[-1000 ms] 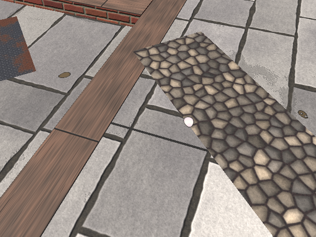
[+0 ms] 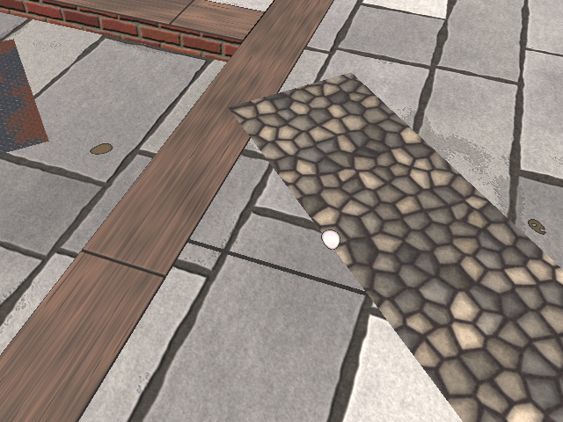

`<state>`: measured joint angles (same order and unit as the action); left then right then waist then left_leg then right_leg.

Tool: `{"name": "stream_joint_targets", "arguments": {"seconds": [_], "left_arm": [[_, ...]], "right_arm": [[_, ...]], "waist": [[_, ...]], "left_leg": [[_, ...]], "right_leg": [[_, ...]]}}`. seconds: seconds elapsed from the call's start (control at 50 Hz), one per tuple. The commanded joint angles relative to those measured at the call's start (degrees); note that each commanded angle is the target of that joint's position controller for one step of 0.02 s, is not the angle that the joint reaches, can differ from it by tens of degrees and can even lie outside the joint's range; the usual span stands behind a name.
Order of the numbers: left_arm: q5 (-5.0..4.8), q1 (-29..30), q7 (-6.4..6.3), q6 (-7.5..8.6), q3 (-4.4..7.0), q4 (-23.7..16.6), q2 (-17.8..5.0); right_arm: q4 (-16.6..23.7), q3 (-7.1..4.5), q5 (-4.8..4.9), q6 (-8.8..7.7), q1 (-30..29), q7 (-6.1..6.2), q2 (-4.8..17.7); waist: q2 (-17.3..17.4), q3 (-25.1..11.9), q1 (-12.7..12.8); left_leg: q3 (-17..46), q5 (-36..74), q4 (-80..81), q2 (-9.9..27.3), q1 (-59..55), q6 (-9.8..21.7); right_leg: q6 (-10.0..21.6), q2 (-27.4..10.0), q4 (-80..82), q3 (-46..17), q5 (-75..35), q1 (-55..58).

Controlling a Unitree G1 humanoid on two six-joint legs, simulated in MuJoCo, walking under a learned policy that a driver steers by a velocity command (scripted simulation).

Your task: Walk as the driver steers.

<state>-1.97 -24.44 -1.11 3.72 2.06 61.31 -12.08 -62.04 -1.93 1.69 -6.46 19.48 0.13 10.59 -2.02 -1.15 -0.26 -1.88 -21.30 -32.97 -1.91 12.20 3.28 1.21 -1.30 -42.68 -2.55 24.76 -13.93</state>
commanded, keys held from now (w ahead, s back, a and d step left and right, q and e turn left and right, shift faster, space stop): w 0.82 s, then w+e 0.18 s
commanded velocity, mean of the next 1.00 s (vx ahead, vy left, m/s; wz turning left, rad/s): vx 0.47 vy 0.00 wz -0.03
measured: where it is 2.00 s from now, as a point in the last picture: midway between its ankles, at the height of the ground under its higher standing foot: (328, 241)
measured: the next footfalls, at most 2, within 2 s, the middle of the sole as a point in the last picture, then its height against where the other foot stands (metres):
right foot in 0.38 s outside the picture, level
left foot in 0.92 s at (236, 361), level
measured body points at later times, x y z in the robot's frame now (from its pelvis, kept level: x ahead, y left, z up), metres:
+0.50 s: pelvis +0.26 -0.05 +0.00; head +0.29 -0.05 +0.45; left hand +0.39 +0.21 -0.12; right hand +0.26 -0.31 -0.14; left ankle +0.11 +0.10 -0.62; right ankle +0.34 -0.13 -0.73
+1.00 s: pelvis +0.54 +0.02 +0.00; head +0.58 +0.03 +0.45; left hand +0.52 +0.28 -0.15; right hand +0.72 -0.24 -0.10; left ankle +0.64 +0.12 -0.73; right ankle +0.37 -0.12 -0.66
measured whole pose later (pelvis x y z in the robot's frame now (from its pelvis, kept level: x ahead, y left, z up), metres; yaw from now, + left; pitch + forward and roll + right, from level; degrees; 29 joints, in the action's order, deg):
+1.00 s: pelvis +0.54 +0.02 +0.00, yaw -2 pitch +2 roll -1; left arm -1.7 -22.0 -0.2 4.1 2.5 57.4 -14.8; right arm -47.9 -2.9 0.1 -7.1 3.6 -1.4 13.5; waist -0.9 1.7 2.6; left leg -3.2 -8.1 -31.9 1.2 26.4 1.9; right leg 2.2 0.6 -55.0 -3.5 28.2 -12.1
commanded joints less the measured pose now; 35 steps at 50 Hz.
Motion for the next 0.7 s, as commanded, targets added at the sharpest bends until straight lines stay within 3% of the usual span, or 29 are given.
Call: {"name": "stream_joint_targets", "arguments": {"seconds": [0.02, 0.04, 0.06, 0.08, 0.12, 0.2, 0.24, 0.28, 0.3, 0.34, 0.36, 0.38, 0.4, 0.42, 0.44, 0.46, 0.48, 0.5, 0.52, 0.54, 0.58, 0.64, 0.7], "left_arm": [[-0.42, 10.99, 0.77, 3.97, 0.48, -8.68, -4.72], [-0.82, 10.32, 1.41, 4.27, 0.34, -8.31, -4.16], [-0.62, 11.51, 1.67, 4.5, 0.65, -8.78, -4.6], [-0.06, 13.37, 1.8, 4.47, 1.2, -9.4, -5.44], [0.14, 14.7, 2.57, 3.77, 1.04, -10.24, -3.55], [0.74, 25.9, 3.09, 2.91, -0.74, -15.28, -0.55], [0.34, 28.83, 3.16, 2.52, -0.56, -17.0, -2.39], [0.04, 30.2, 3.38, 2.49, -0.15, -18.14, -4.5], [0.11, 29.4, 3.5, 2.65, 0.37, -18.3, -5.76], [0.06, 21.09, 3.38, 2.67, 2.06, -16.36, -8.76], [-0.18, 11.67, 3.06, 2.38, 3.34, -13.46, -10.87], [0.25, 1.8, 2.52, 1.96, 4.36, -11.2, -14.13], [1.64, -3.47, 2.94, 1.87, 5.14, -9.46, -18.48], [1.58, -1.31, 3.09, 1.94, 3.6, -9.35, -13.08], [1.27, 5.07, 3.05, 2.29, 2.78, -10.02, -10.59], [1.37, 11.08, 3.18, 2.67, 2.13, -11.44, -8.89], [1.98, 14.15, 3.56, 3.06, 1.77, -11.73, -7.66], [2.54, 15.41, 3.76, 3.4, 1.42, -11.36, -6.49], [2.49, 15.47, 3.95, 3.43, 1.22, -10.73, -5.64], [2.27, 14.45, 3.86, 3.53, 1.2, -9.96, -5.69], [2.13, 12.4, 3.19, 3.69, 1.46, -8.78, -7.37], [2.11, 8.73, 1.78, 3.28, 1.94, -7.85, -9.44], [1.62, 5.91, 1.04, 2.7, 2.04, -7.36, -10.2]], "right_arm": [[-2.69, -1.7, -1.49, -1.0, 18.03, -0.38, 9.07], [-1.15, -1.16, -1.58, -1.0, 14.55, -0.55, 7.44], [-0.56, -0.76, -1.37, -0.71, 12.67, -0.79, 7.08], [-0.36, -0.07, -1.28, -0.15, 11.98, -0.78, 5.47], [-0.33, 0.71, -1.53, 1.11, 12.98, -0.24, 3.69], [2.46, 0.47, -1.84, 1.48, 9.51, 1.53, 7.85], [1.98, -0.31, -1.08, 1.01, 11.66, 1.79, 10.3], [1.66, -0.75, -0.36, 0.9, 12.13, 1.79, 10.42], [1.72, -0.97, -0.47, 1.05, 11.8, 1.74, 10.63], [2.09, -1.57, -1.47, 2.03, 10.66, 1.58, 11.74], [2.59, -1.41, -1.9, 2.65, 9.91, 1.41, 11.22], [4.16, -0.63, -2.59, 2.76, 9.36, 1.1, 9.65], [4.49, 1.88, -2.04, 1.58, 18.06, 0.1, -0.36], [3.98, 0.99, -0.6, -0.35, 14.64, -0.39, 3.76], [6.84, -0.26, 1.18, -1.32, 7.59, -0.51, 8.12], [8.13, -0.42, 1.14, -1.69, 3.25, -0.04, 9.24], [8.3, -0.99, 0.38, -1.37, 1.56, 0.53, 9.12], [8.13, -1.28, -0.14, -0.47, 3.09, 0.81, 8.13], [7.86, -1.3, -0.25, 0.41, 4.41, 0.95, 6.81], [7.87, -1.33, -0.3, 1.07, 4.82, 1.09, 5.97], [9.39, -1.68, -0.77, 1.77, 1.45, 1.32, 6.45], [12.29, -2.04, -1.47, 1.65, -6.86, 1.28, 7.26], [14.01, -1.74, -1.32, 1.05, -13.22, 0.64, 6.36]], "waist": [[10.3, 6.72, -5.85], [7.39, 6.66, -4.14], [5.12, 7.44, -3.16], [4.69, 7.54, -2.77], [6.34, 7.12, -2.3], [6.32, 10.13, -2.75], [8.11, 10.4, -2.78], [7.88, 10.82, -1.91], [7.93, 9.49, -0.74], [10.09, 2.08, 4.14], [10.12, -3.42, 8.62], [6.17, -10.3, 12.1], [-11.77, -21.94, 6.92], [-9.99, -20.3, 8.04], [-7.74, -9.01, 6.21], [-0.95, -4.4, 4.21], [1.82, -1.53, 2.12], [0.35, -1.15, -0.28], [-1.03, -0.58, -1.37], [-1.61, 0.4, -1.87], [-1.49, 2.89, -1.97], [-0.06, 4.63, -0.09], [-0.28, 4.82, 1.88]], "left_leg": [[37.98, 10.95, 19.45, 23.28, -25.41, 13.06], [31.64, 14.31, 19.26, 21.21, -24.85, 11.76], [26.28, 18.52, 20.06, 19.83, -24.74, 10.49], [21.15, 23.74, 20.81, 18.05, -23.91, 8.68], [14.72, 27.26, 22.71, 14.98, -20.45, 6.97], [6.75, 24.67, 28.38, 10.61, -4.12, 6.51], [7.02, 23.92, 30.5, 12.5, -4.46, 6.85], [6.5, 27.79, 28.91, 14.3, -9.81, 6.13], [6.06, 34.98, 26.11, 15.02, -13.01, 5.35], [4.29, 56.34, 13.96, 15.15, -17.5, 3.63], [2.59, 61.09, 2.32, 13.07, -14.86, 2.25], [1.9, 46.65, -14.82, 10.65, -1.76, 0.76], [3.29, 3.41, -38.77, -1.25, 18.3, -2.6], [11.2, -8.73, -47.37, -0.93, 24.45, -1.02], [9.52, -5.43, -49.31, 2.28, 29.43, 0.11], [8.25, 0.44, -46.49, 5.67, 26.8, 0.61], [7.28, 3.73, -43.18, 7.79, 23.67, 0.58], [7.71, 5.58, -40.44, 9.72, 19.46, 0.68], [7.48, 5.95, -38.34, 10.22, 17.47, 0.54], [6.86, 5.83, -36.44, 10.55, 17.04, 0.29], [5.98, 8.42, -31.79, 11.37, 20.03, -0.85], [5.66, 17.45, -21.44, 11.97, 27.26, -2.6], [4.0, 25.69, -9.7, 10.16, 26.57, -2.99]], "right_leg": [[2.18, 0.83, -28.58, -2.05, 3.28, -39.35], [3.24, -0.87, -31.34, -2.22, -0.88, -40.93], [3.69, -2.65, -30.55, -1.04, -4.67, -43.08], [3.75, -4.24, -28.25, -0.03, -7.52, -42.71], [2.68, -5.03, -24.27, 2.48, -10.5, -39.45], [-0.1, -2.07, -0.78, 6.6, -23.47, -24.31], [0.24, -0.74, 5.17, 6.75, -25.86, -19.39], [1.85, -0.38, 10.05, 5.67, -26.49, -19.1], [2.84, 0.32, 11.52, 5.55, -25.97, -17.43], [5.07, 3.31, 10.25, 6.95, -22.66, -7.05], [6.67, 4.48, 10.42, 7.68, -21.94, 4.49], [9.83, -4.43, 9.13, -2.59, -18.96, 22.07], [20.29, -20.35, 17.49, -33.64, -2.11, 40.33], [18.87, -20.18, 27.38, -44.48, 2.08, 37.31], [15.67, -18.73, 28.14, -35.09, -0.65, 27.93], [14.04, -16.89, 29.31, -26.4, -8.31, 17.51], [13.0, -14.71, 30.63, -19.89, -14.99, 9.27], [12.23, -12.48, 32.11, -15.14, -17.2, 4.37], [12.31, -11.21, 33.63, -12.64, -17.29, 1.71], [12.76, -10.58, 34.98, -10.58, -17.76, -0.26], [13.54, -10.38, 37.24, -8.18, -18.01, -2.21], [13.44, -10.75, 38.48, -7.13, -18.84, 1.21], [11.47, -9.26, 38.09, -3.58, -21.28, 3.76]]}}
Velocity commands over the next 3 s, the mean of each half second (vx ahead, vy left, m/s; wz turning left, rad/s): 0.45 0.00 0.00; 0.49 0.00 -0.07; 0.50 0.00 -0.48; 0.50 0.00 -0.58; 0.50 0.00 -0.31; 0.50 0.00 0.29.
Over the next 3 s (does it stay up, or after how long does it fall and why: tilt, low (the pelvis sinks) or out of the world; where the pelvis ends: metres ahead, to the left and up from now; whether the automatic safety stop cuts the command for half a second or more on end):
stays up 1.46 -0.50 0.00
